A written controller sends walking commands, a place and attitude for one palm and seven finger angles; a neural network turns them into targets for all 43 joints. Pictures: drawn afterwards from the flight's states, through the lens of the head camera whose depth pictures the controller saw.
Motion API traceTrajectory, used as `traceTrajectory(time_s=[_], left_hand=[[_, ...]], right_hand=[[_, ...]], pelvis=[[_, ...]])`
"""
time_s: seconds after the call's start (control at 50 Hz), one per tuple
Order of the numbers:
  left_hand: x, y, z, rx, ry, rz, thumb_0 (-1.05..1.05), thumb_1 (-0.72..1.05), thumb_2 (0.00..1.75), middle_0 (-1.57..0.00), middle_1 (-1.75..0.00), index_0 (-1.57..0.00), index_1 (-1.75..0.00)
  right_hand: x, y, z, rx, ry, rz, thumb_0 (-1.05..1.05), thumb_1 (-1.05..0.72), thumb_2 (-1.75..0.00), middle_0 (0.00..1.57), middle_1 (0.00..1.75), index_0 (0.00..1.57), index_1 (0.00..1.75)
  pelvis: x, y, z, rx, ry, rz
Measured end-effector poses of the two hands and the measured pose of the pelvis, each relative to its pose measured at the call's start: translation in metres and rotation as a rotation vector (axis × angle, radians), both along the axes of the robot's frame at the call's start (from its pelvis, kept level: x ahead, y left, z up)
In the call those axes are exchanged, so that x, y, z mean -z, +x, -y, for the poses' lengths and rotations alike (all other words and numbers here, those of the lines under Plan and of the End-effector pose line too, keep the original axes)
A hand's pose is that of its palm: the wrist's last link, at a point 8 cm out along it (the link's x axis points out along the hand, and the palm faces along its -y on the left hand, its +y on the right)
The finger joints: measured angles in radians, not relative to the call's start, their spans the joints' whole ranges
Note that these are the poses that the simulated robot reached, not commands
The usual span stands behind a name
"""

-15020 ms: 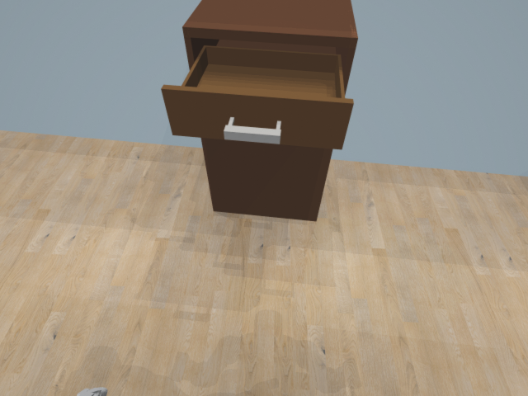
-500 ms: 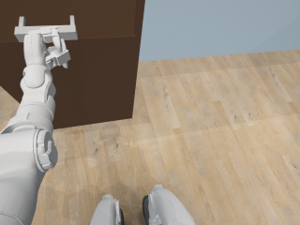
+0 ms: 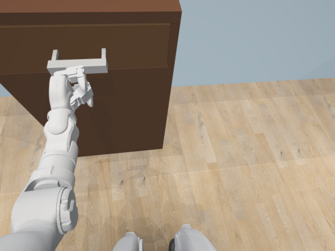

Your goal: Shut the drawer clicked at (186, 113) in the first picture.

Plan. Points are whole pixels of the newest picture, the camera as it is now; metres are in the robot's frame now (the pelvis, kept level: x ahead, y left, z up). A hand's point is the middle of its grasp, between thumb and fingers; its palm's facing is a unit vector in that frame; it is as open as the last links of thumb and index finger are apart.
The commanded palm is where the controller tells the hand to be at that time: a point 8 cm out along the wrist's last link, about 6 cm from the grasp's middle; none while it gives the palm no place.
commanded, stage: draw the hand back to the body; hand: left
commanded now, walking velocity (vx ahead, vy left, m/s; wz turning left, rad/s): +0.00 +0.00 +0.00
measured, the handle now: (79, 59) +0.58 +0.20 +0.06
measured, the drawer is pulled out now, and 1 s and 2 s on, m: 0.00 0.00 0.00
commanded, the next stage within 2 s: step back with the hand held close in 1.30 s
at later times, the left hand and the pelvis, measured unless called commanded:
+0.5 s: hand (47, 137) +0.32 +0.19 +0.14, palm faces +0.09 -0.99 -0.12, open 3.2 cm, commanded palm +0.28 +0.24 +0.15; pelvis +0.00 +0.00 +0.04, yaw +2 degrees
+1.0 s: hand out of the picture +0.20 +0.23 +0.21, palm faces +0.35 -0.88 -0.33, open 3.2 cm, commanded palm +0.14 +0.27 +0.23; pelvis +0.00 +0.00 +0.07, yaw +2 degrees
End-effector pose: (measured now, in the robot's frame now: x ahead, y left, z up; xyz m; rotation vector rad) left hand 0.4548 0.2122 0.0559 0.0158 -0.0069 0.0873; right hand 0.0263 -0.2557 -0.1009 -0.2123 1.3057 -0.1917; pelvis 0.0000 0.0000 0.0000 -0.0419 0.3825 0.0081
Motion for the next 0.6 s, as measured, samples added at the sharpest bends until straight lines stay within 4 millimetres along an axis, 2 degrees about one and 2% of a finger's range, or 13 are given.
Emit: traceTrajectory(time_s=[0.06, 0.2, 0.3, 0.38, 0.44, 0.6], left_hand=[[-0.012, -0.014, -0.005, 0.010, 0.018, 0.030, 0.02, 0.90, 0.90, -1.40, -1.60, -1.39, -1.59], [-0.043, -0.067, -0.016, 0.021, 0.012, 0.025, 0.01, 0.90, 0.90, -1.40, -1.60, -1.39, -1.59], [-0.052, -0.100, -0.028, -0.004, 0.013, 0.006, 0.01, 0.90, 0.90, -1.40, -1.60, -1.40, -1.59], [-0.068, -0.127, -0.024, 0.025, 0.020, 0.039, 0.01, 0.90, 0.90, -1.40, -1.60, -1.40, -1.60], [-0.080, -0.144, -0.023, 0.042, 0.019, 0.064, 0.01, 0.90, 0.90, -1.40, -1.60, -1.40, -1.60], [-0.106, -0.190, -0.034, -0.079, 0.197, 0.007, 0.01, 0.89, 0.90, -1.40, -1.60, -1.40, -1.59]], right_hand=[[-0.006, 0.015, 0.001, 0.013, 0.011, 0.045, 0.01, -0.91, -0.90, 0.20, 0.29, 0.20, 0.29], [-0.025, 0.057, -0.006, -0.018, 0.056, 0.188, 0.01, -0.91, -0.90, 0.20, 0.29, 0.20, 0.29], [-0.037, 0.092, -0.009, -0.072, 0.050, 0.306, 0.01, -0.91, -0.90, 0.20, 0.29, 0.20, 0.29], [-0.049, 0.114, -0.013, -0.114, 0.048, 0.408, 0.01, -0.91, -0.90, 0.20, 0.29, 0.20, 0.29], [-0.057, 0.126, -0.017, -0.142, 0.050, 0.475, 0.01, -0.91, -0.90, 0.20, 0.29, 0.20, 0.29], [-0.082, 0.144, -0.031, -0.152, 0.052, 0.566, 0.01, -0.91, -0.90, 0.20, 0.29, 0.20, 0.30]], pelvis=[[-0.007, 0.006, 0.000, 0.011, 0.003, 0.016], [-0.026, 0.018, 0.001, 0.007, 0.010, 0.101], [-0.031, 0.014, 0.003, -0.016, 0.011, 0.157], [-0.035, 0.008, 0.002, -0.025, 0.013, 0.197], [-0.037, 0.003, 0.003, -0.030, 0.018, 0.229], [-0.053, -0.007, 0.004, -0.021, 0.033, 0.337]])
